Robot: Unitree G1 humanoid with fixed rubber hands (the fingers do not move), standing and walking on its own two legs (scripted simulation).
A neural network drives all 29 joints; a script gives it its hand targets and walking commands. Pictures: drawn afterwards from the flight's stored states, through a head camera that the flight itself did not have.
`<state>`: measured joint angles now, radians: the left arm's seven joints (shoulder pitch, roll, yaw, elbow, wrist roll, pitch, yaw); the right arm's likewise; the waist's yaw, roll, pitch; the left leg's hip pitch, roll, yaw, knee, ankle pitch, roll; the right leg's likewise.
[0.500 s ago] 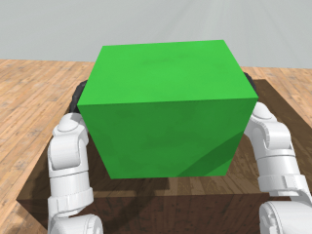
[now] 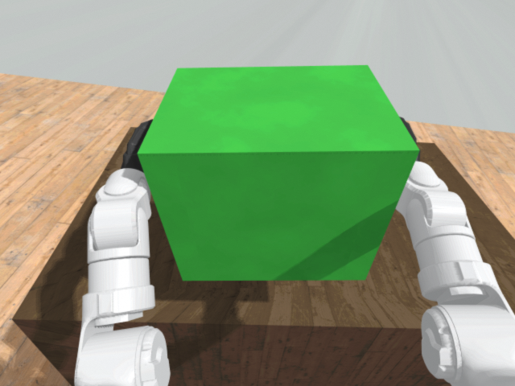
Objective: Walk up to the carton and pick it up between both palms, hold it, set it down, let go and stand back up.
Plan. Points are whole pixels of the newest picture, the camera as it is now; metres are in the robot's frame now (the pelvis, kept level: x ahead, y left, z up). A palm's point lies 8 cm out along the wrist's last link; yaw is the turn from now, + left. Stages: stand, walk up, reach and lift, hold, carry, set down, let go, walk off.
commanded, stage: hold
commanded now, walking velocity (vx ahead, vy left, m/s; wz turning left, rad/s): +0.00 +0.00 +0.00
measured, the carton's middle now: (272, 175) +0.40 +0.00 +0.17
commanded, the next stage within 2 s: set down in 0.02 s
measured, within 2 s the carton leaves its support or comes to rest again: neither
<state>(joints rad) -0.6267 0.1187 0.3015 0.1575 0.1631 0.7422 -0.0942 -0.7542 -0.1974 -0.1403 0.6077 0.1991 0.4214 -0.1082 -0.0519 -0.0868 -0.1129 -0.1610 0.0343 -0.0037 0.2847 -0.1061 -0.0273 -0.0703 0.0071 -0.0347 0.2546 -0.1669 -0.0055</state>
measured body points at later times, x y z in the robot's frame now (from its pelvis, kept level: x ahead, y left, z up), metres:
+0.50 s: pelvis -0.01 +0.00 +0.00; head -0.06 +0.02 +0.45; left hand +0.37 +0.20 +0.19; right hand +0.37 -0.20 +0.18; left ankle +0.03 +0.13 -0.75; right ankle -0.02 -0.11 -0.75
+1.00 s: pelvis +0.02 +0.00 +0.00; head -0.01 +0.05 +0.45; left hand +0.41 +0.19 +0.15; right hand +0.38 -0.21 +0.15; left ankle +0.03 +0.13 -0.75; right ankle -0.02 -0.11 -0.75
